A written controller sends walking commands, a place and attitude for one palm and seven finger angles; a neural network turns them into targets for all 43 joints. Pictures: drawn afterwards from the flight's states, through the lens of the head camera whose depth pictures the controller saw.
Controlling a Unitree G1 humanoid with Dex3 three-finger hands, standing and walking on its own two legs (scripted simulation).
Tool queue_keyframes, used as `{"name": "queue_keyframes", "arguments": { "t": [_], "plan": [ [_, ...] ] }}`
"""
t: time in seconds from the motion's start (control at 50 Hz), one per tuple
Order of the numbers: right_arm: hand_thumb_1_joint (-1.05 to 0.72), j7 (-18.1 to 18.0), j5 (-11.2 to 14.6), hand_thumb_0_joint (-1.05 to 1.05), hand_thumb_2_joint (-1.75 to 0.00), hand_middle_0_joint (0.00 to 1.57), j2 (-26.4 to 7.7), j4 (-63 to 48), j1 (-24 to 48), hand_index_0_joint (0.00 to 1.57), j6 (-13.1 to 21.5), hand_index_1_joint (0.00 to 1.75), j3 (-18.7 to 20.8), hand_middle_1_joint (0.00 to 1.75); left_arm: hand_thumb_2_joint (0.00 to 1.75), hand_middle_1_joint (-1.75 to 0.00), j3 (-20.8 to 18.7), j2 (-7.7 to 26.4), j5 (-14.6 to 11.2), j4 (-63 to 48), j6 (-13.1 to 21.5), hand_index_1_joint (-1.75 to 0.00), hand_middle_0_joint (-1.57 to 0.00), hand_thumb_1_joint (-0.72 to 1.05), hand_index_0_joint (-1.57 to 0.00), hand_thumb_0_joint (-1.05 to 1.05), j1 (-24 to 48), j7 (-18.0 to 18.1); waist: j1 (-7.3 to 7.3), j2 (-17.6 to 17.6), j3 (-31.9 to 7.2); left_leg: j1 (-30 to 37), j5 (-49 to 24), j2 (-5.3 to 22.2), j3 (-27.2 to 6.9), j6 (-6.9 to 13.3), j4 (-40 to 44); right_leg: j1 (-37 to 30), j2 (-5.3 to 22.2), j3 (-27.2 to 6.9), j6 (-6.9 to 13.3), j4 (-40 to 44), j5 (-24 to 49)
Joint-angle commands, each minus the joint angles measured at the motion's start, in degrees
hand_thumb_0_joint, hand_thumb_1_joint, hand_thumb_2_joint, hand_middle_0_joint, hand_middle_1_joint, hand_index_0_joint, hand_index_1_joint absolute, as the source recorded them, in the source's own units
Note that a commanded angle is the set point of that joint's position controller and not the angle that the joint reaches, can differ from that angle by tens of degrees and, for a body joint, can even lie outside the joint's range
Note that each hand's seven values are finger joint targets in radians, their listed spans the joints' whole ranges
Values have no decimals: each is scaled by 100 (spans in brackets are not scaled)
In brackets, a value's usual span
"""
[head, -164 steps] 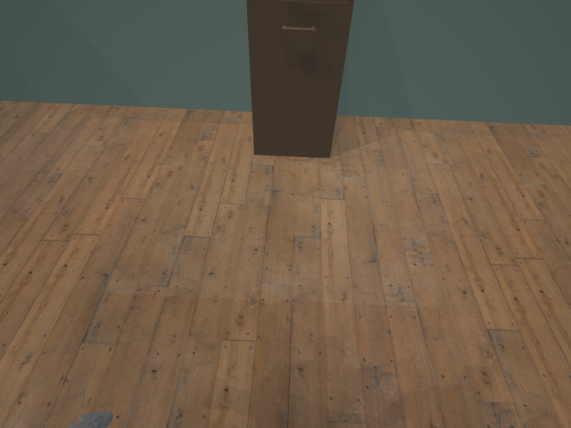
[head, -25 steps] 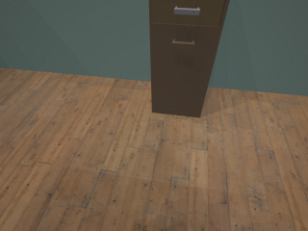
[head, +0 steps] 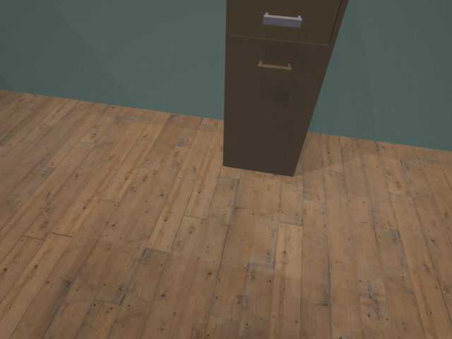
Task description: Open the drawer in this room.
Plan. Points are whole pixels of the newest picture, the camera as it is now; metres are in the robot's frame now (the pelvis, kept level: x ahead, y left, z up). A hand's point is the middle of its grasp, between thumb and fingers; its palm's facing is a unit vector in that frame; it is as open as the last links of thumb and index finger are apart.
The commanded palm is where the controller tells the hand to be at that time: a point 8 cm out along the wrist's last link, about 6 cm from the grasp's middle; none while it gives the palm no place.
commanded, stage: look at it before walking up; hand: left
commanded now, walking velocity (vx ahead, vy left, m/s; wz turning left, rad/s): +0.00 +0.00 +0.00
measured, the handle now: (282, 18) +1.16 -0.13 +0.11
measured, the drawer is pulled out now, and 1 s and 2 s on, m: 0.00 0.00 0.00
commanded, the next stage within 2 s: walk to a spot facing it in 0.46 s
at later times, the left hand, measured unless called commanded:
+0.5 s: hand out of the picture -0.02 +0.17 -0.18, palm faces +0.03 -0.98 -0.18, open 7.4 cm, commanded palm none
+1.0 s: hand out of the picture +0.06 +0.17 -0.18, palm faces -0.11 -0.96 -0.24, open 7.4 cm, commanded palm none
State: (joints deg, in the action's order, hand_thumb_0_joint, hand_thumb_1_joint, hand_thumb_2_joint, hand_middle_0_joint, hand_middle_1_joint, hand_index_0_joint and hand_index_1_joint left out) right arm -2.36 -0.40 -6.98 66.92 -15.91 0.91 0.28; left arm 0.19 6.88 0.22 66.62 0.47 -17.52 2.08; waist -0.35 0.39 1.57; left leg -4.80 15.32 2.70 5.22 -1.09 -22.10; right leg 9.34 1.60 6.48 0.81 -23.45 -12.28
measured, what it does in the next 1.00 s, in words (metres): stands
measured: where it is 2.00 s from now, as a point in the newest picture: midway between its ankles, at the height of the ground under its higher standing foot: outside the picture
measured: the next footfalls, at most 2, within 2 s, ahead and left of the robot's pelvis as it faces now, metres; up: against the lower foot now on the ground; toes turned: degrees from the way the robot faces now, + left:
left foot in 1.42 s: +0.32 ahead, +0.06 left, +0.00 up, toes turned -19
right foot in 1.90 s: +0.24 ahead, -0.19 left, +0.00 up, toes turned -49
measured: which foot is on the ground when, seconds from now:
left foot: down 0.00-0.98, up 1.00-1.00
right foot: down 0.00-1.00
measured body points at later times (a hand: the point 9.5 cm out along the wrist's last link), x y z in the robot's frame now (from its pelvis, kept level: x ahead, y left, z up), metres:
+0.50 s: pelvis -0.01 +0.01 +0.00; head -0.01 +0.01 +0.45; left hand -0.02 +0.23 -0.16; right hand -0.04 -0.20 -0.16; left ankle -0.04 +0.12 -0.74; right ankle +0.01 -0.11 -0.74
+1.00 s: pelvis +0.01 -0.02 -0.03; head +0.03 -0.04 +0.42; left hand +0.07 +0.22 -0.16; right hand -0.02 -0.26 -0.19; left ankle -0.04 +0.12 -0.73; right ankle +0.01 -0.11 -0.75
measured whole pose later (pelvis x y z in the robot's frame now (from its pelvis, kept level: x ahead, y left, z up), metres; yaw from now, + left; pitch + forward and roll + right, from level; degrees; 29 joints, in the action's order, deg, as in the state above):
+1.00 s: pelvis +0.01 -0.02 -0.03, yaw -11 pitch +0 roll +0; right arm -0.9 -1.3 -11.2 60.2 -16.1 0.3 3.7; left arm -4.4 9.9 1.7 57.1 0.1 -16.9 -1.4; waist -0.7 -2.9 2.8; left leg -12.3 27.4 8.8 12.3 -1.9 -43.4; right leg 18.7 1.2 6.9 2.0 -37.9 -18.7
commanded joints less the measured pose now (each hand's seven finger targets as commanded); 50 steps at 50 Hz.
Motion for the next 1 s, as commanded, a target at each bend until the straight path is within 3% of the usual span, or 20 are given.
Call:
{"name": "queue_keyframes", "arguments": {
  "t": [0.0, 0.32, 0.46, 0.54, 0.58, 0.64, 0.68, 0.74, 0.76, 0.78, 0.8, 0.84, 0.88, 0.9, 0.92, 0.94, 0.96, 0.98],
  "plan": [
    [-90, -5, -7, 0, -90, 20, -506, -101, -501, 20, 23, 30, 49, 30, 90, -30, -83, 564, 28, -157, 65, -30, -20, 90, -20, 0, -353, 28, 34, -68, 309, -380, -891, 485, -374, 133, 439, -12, 575, -614, 44, 464, 872],
    [-90, 8, -15, 0, -90, 20, -512, -100, -611, 20, 51, 30, 72, 30, 90, -30, -108, 605, 31, -215, 66, -30, -20, 90, -20, 0, -324, 23, 14, -64, 393, -584, -561, 457, -403, 178, 509, 68, 559, -665, 68, 473, 472],
    [-90, 21, -22, 0, -90, 20, -625, -116, -578, 20, 56, 30, 103, 30, 90, -30, -140, 753, 34, -268, 79, -30, -20, 90, -20, 0, -243, 8, 10, 16, 364, -593, -448, 441, -422, 192, 506, 84, 569, -704, 83, 504, 327],
    [-90, 22, -22, 0, -90, 20, -730, -151, -497, 20, 80, 30, 121, 30, 90, -30, -154, 831, 38, -296, 86, -30, -20, 90, -20, 0, -166, 0, -1, -110, 362, -583, -560, 467, -454, 209, 526, 66, 583, -668, 93, 466, 462],
    [-90, 4, -29, 0, -90, 20, -514, -128, -536, 20, 28, 30, 100, 30, 90, -30, -141, 632, 38, -290, 13, -30, -20, 90, -20, 0, -199, -1, 12, -102, 427, -531, -525, 506, -326, 166, 391, 279, 561, -776, 78, 397, 550],
    [-90, -20, -34, 0, -90, 20, -615, -254, -470, 20, -68, 30, 189, 30, 90, -30, -261, 777, 66, -418, -89, -30, -20, 90, -20, 0, -67, -33, 52, -57, 446, -576, -223, 579, -183, 155, 90, 659, 529, -996, 132, 172, 490],
    [-90, -27, -38, 0, -90, 20, -744, -436, -350, 20, -111, 30, 267, 30, 90, -30, -350, 868, 87, -584, -151, -30, -20, 90, -20, 0, 45, -70, 63, -99, 443, -655, 72, 682, -163, 189, -18, 909, 487, -1085, 161, -16, 338],
    [-90, -5, -86, 0, -90, 20, -986, -682, -296, 20, -123, 30, 383, 30, 90, -30, -439, 843, 135, -852, -205, -30, -20, 90, -20, 0, 100, -157, 67, -417, 353, -665, 1675, 1020, -536, 389, 354, 1393, 116, -992, 123, -518, -1263],
    [-90, 5, -98, 0, -90, 20, -1144, -757, -253, 20, -113, 30, 436, 30, 90, -30, -455, 792, 151, -949, -220, -30, -20, 90, -20, 0, 118, -202, 65, -777, 450, -694, 2254, 1324, -832, 547, 664, 1673, -77, -753, 64, -1064, -1455],
    [-90, 8, -98, 0, -90, 20, -1285, -814, -200, 20, -78, 30, 491, 30, 90, -30, -477, 675, 172, -1036, -231, -30, -20, 90, -20, 0, 158, -242, 92, -1208, 465, -846, 2559, 1798, -1180, 759, 1050, 1699, -215, -353, 2, -2049, -1198],
    [-90, 13, -91, 0, -90, 20, -1343, -889, -178, 20, -19, 30, 523, 30, 90, -30, -492, 612, 190, -1160, -231, -30, -20, 90, -20, 0, 321, -279, 123, -1173, 480, -740, 2374, 2132, -1383, 970, 1249, 1950, -57, -288, -38, -2716, -1312],
    [-90, 23, -141, 0, -90, 20, -1333, -920, -123, 20, 64, 30, 524, 30, 90, -30, -508, 529, 188, -1348, -170, -30, -20, 90, -20, 0, 570, -356, 150, -861, 678, -501, 1455, 2184, -1009, 1021, 1095, 2223, 254, -300, -71, -2618, -1514],
    [-90, 52, -155, 0, -90, 20, -1358, -953, 39, 20, 87, 30, 528, 30, 90, -30, -505, 465, 162, -1335, -103, -30, -20, 90, -20, 0, 321, -399, 20, -730, 500, -557, 736, 2015, -406, 827, 577, 1522, 251, -91, -84, -1969, -1396],
    [-90, 70, -152, 0, -90, 20, -1363, -972, 112, 20, 76, 30, 524, 30, 90, -30, -505, 482, 160, -1230, -71, -30, -20, 90, -20, 0, 19, -406, -122, -568, 385, -683, 660, 1836, -78, 673, 111, 1019, 98, 101, -69, -1519, -1118],
    [-90, 93, -147, 0, -90, 20, -1352, -1009, 187, 20, 68, 30, 514, 30, 90, -30, -538, 543, 167, -1064, -25, -30, -20, 90, -20, 0, -489, -392, -353, -199, 234, -1137, 677, 1571, 230, 475, -801, 132, -98, 243, -8, -869, -670],
    [-90, 144, -69, 0, -90, 20, -1118, -1169, 286, 20, 74, 30, 461, 30, 90, -30, -624, 1057, 195, -879, 70, -30, -20, 90, -20, 0, -1165, -338, -673, 1151, 12, -2129, 758, 989, 797, 135, -2660, -873, 621, -1111, 293, 197, -1149],
    [-90, 205, -53, 0, -90, 20, -780, -1608, 722, 20, 107, 30, 346, 30, 90, -30, -721, 1699, 130, -795, 128, -30, -20, 90, -20, 0, -1636, -241, -795, 2481, 23, -3757, 2043, 176, 621, -136, -4349, -1377, 1968, -3751, 964, 1072, -540],
    [-90, 183, -61, 0, -90, 20, -1031, -1755, 1024, 20, 102, 30, 380, 30, 90, -30, -707, 1688, 43, -887, 131, -30, -20, 90, -20, 0, -1677, -154, -791, 1408, 47, -3885, 1801, 357, -223, -97, -4740, -1018, 2238, -4234, 1358, 1336, -1109]
  ]
}}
